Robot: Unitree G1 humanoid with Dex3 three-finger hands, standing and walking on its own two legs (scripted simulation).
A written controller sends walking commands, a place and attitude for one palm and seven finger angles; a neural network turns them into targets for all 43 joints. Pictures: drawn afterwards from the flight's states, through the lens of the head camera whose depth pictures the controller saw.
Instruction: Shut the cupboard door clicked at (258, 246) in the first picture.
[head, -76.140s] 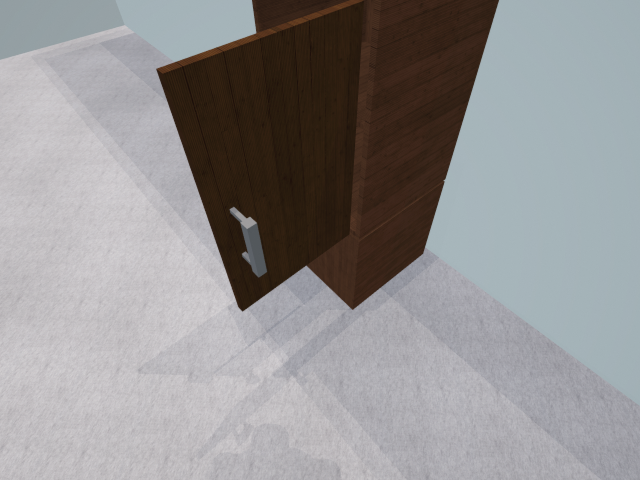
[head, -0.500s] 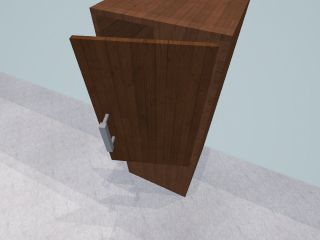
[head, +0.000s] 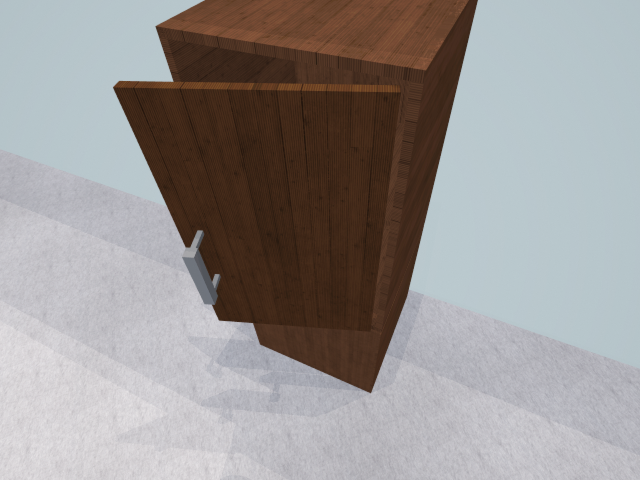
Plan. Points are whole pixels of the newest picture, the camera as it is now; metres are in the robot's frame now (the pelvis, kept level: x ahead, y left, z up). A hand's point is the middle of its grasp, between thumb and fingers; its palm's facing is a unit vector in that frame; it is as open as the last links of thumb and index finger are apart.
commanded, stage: come to a stop and stand still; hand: left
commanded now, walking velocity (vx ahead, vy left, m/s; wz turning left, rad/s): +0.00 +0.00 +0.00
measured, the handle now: (204, 268) +0.49 +0.25 -0.10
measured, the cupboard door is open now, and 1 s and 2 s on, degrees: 19 19 19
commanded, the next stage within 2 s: look again from close up in 0.56 s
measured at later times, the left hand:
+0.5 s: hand out of the picture +0.01 +0.15 -0.17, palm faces +0.04 -0.98 -0.20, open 7.3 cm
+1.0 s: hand out of the picture +0.00 +0.15 -0.17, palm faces +0.05 -0.98 -0.19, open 7.3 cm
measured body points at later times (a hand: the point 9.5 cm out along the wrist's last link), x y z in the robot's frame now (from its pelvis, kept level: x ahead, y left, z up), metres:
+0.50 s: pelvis +0.02 -0.02 +0.00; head +0.03 -0.03 +0.45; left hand +0.01 +0.20 -0.15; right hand -0.01 -0.22 -0.17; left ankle -0.04 +0.09 -0.74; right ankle +0.02 -0.09 -0.74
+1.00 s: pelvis +0.02 -0.02 +0.00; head +0.03 -0.03 +0.45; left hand +0.00 +0.20 -0.16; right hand +0.00 -0.22 -0.17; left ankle -0.04 +0.09 -0.74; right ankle +0.02 -0.09 -0.74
